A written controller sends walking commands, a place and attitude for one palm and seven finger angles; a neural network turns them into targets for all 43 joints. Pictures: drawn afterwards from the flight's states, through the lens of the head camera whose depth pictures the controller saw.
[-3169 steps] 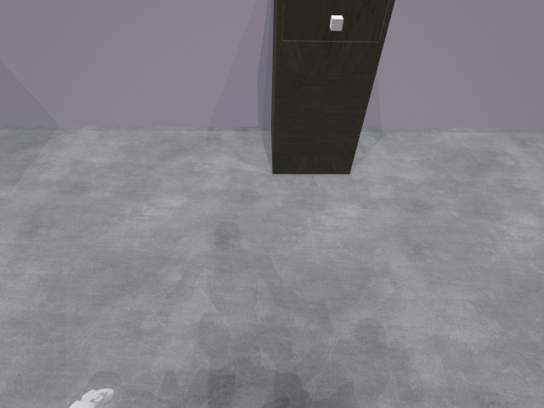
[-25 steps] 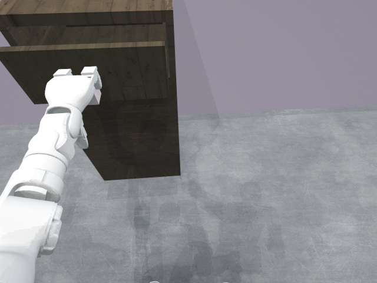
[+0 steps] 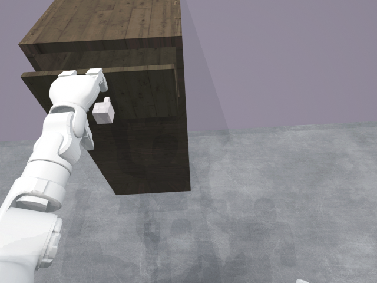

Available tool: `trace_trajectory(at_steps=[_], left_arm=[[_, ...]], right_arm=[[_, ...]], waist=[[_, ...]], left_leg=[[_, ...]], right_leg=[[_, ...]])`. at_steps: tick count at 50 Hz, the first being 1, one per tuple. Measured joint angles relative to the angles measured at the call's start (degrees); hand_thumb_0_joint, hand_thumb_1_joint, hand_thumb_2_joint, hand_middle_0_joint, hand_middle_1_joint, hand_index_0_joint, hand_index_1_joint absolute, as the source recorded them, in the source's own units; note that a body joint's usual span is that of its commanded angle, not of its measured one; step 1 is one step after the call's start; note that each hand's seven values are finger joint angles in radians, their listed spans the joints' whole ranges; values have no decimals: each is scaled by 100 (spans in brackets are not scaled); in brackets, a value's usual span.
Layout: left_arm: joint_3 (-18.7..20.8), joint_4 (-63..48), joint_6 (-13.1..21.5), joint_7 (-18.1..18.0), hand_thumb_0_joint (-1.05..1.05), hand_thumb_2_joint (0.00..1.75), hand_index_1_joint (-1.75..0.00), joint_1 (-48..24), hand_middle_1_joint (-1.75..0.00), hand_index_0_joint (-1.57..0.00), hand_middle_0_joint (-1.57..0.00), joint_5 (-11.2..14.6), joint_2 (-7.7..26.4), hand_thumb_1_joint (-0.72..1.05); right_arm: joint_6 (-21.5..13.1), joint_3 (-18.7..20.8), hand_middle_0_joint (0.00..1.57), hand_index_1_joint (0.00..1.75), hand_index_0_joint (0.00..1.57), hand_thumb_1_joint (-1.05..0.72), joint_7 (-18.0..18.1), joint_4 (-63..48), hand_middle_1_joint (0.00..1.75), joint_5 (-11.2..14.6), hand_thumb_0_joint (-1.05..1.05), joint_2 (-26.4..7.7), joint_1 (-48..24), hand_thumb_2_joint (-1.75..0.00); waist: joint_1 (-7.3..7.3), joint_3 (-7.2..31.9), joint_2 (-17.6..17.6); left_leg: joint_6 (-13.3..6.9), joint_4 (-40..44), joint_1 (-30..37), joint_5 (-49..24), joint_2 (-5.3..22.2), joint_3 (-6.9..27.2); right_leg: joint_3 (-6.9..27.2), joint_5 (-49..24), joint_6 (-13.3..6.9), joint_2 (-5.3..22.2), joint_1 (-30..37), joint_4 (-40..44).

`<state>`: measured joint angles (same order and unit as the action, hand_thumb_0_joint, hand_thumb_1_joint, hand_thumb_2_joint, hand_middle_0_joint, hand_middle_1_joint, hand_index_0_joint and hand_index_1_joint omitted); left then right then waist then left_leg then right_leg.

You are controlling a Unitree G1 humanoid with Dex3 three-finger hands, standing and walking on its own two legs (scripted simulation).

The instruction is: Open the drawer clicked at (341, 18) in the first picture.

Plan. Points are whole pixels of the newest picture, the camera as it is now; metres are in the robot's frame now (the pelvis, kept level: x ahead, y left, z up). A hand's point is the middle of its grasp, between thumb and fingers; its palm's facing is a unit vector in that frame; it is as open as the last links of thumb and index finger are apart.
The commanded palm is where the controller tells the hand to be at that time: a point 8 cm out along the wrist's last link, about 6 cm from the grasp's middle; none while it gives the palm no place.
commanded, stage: lift the fingers back up to retry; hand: left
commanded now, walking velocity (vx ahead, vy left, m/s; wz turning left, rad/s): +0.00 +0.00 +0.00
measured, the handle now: (105, 107) +0.54 +0.24 +0.05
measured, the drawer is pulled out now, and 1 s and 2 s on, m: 0.10 0.10 0.10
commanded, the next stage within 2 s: re-aim the fingers above the handle in 0.16 s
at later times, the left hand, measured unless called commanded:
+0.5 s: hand (81, 110) +0.45 +0.24 +0.13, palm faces +0.03 +0.01 -1.00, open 13.9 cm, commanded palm +0.42 +0.24 +0.18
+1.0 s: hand (71, 113) +0.44 +0.26 +0.13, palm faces +0.00 +0.05 -1.00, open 13.9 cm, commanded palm +0.42 +0.23 +0.18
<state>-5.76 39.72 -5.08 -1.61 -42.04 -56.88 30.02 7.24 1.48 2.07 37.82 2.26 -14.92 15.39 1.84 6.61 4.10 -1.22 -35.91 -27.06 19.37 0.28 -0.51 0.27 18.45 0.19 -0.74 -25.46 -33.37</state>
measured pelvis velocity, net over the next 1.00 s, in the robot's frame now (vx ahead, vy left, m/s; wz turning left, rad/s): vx -0.01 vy -0.01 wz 0.01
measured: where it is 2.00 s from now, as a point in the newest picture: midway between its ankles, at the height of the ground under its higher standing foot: outside the picture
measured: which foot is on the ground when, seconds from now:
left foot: down 0.00-1.00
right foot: down 0.00-1.00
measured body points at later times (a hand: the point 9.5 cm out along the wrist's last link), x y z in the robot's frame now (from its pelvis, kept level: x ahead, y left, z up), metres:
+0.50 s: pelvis +0.00 -0.01 +0.00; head +0.05 -0.03 +0.45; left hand +0.44 +0.24 +0.19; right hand +0.09 -0.27 -0.13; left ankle -0.02 +0.11 -0.73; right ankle -0.03 -0.13 -0.73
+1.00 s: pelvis -0.01 -0.01 +0.00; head +0.03 -0.03 +0.45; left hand +0.43 +0.26 +0.19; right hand +0.08 -0.27 -0.13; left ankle -0.02 +0.11 -0.73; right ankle -0.03 -0.13 -0.73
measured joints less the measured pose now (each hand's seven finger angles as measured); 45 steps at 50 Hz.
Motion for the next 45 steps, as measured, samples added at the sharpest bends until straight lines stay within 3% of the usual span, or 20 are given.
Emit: trace_trajectory(at_steps=[5, 9, 12, 17, 23, 29, 32, 36, 41, 45], left_arm=[[-100, 46, 57, 403, 0, 30, -120, -28, -120, -31, -32, 72, 43, -49], [-62, -15, 395, 589, 0, 30, -120, 84, -120, -31, -32, 86, 71, -49], [-15, -77, 709, 557, 0, 30, -120, 137, -120, -31, -32, 69, 90, -49], [82, -78, 1032, 211, 0, 30, -120, 36, -120, -32, -32, -18, 133, -49], [191, 152, 741, -151, 0, 30, -120, -165, -120, -32, -32, -66, 184, -49], [104, 317, 281, 162, 0, 30, -120, -97, -120, -31, -32, 29, 195, -49], [10, 180, 349, 386, 0, 30, -120, 66, -120, -31, -32, 93, 140, -49], [19, -58, 732, 430, 0, 30, -120, 229, -120, -31, -32, 90, 33, -49], [229, -187, 1035, -12, 0, 30, -120, 236, -120, -32, -32, -70, 17, -49], [335, 174, 755, -350, 0, 30, -120, -46, -120, -32, -32, -183, 132, -49]], right_arm=[[56, -75, 21, 30, 20, -90, 48, -70, 30, 41, 1, -20, -127, -90], [51, -79, 21, 30, 20, -90, 97, -149, 30, 23, 1, -32, -190, -90], [5, -43, 21, 30, 20, -90, 128, -159, 30, -4, 1, -34, -209, -90], [-96, 31, 20, 30, 20, -90, 122, -68, 30, -54, 1, -29, -194, -90], [-86, 65, 20, 30, 20, -90, 36, 100, 30, -61, 1, -27, -76, -90], [62, 16, 20, 30, 20, -90, 20, 115, 30, -4, 1, -42, 82, -90], [102, 7, 21, 30, 20, -90, 63, 77, 30, 16, 1, -45, 133, -90], [62, 18, 21, 30, 20, -90, 117, 35, 30, 5, 1, -33, 101, -90], [-74, 58, 20, 30, 20, -90, 101, 17, 30, -38, 1, -16, -4, -90], [-140, 34, 20, 30, 20, -90, 43, 87, 30, -35, 1, -3, -90, -90]], waist=[[-48, -51, -35], [-88, -131, -85], [-116, -194, -122], [-135, -249, -147], [-98, -146, -75], [-18, -55, -12], [7, -67, -24], [19, -149, -85], [3, -210, -103], [-30, -210, -84]], left_leg=[[24, 124, 188, -47, -8, 23], [46, 141, 207, -70, 1, 49], [64, 96, 145, -73, 5, 86], [88, -15, -40, -65, 10, 145], [91, -24, -131, -68, 20, 135], [71, 103, 33, -86, 32, 60], [63, 145, 133, -91, 31, 40], [57, 130, 166, -95, 26, 25], [59, 72, 69, -112, 24, 12], [60, 79, -7, -154, 16, 15]], right_leg=[[-23, -10, -21, 8, 174, 73], [-49, -16, -48, -2, 191, 71], [-86, -7, -64, -8, 141, 27], [-145, 13, -87, -14, -18, -69], [-134, -1, -87, -24, -112, -70], [-58, -40, -70, -34, 18, 43], [-38, -50, -62, -33, 111, 80], [-24, -52, -60, -27, 135, 56], [-11, -70, -58, -24, 32, -8], [-14, -101, -56, -17, -49, -18]])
